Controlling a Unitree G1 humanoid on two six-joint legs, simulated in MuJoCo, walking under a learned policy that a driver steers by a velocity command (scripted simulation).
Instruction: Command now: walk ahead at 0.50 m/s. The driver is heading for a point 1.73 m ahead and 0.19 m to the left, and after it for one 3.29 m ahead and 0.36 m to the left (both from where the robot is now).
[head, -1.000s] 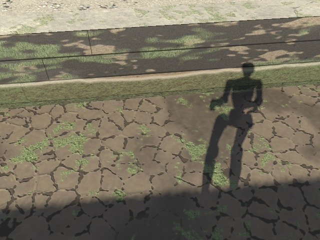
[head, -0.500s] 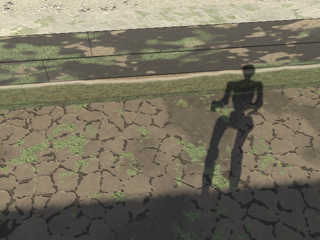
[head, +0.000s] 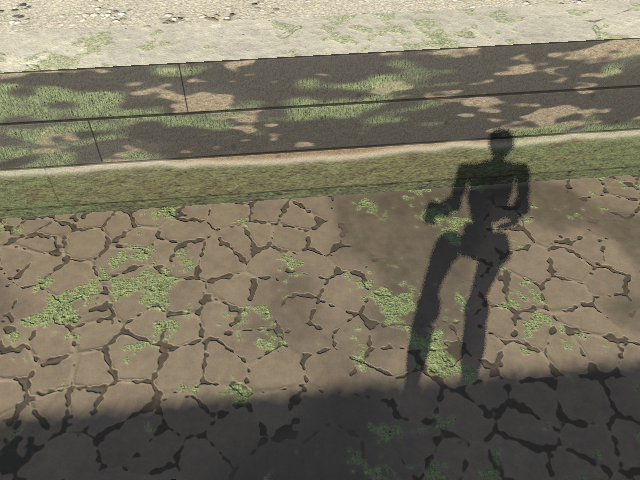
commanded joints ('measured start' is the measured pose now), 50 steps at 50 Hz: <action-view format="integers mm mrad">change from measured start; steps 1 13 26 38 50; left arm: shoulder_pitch -94 -92 -77 -11 15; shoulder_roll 66 65 62 67 82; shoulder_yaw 19 19 17 15 32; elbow -93 -95 -91 -16 22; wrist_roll -3 -3 -3 6 -6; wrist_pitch -11 -14 -15 -43 -40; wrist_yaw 5 5 5 -23 -23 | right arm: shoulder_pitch -73 -75 -66 -24 7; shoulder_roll -66 -65 -63 -79 -88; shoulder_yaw -17 -17 -15 -18 -33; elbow -86 -86 -81 -26 0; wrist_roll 0 -1 -2 1 13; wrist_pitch -18 -19 -18 -3 -4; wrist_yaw -1 -1 -1 2 0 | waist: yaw -7 -7 -6 -1 1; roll -19 -18 -16 -10 -3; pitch -40 -50 -53 -66 -80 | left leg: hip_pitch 78 80 81 158 148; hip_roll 25 24 24 87 97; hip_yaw -37 -39 -46 -112 -105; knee -50 -50 -56 -263 -301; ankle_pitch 205 203 191 368 388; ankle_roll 25 25 26 15 17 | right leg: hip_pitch -87 -80 -78 59 107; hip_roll -95 -97 -101 -154 -168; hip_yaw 105 103 103 113 105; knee -135 -132 -137 -321 -355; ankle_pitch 299 300 293 507 556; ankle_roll -18 -19 -20 -10 -22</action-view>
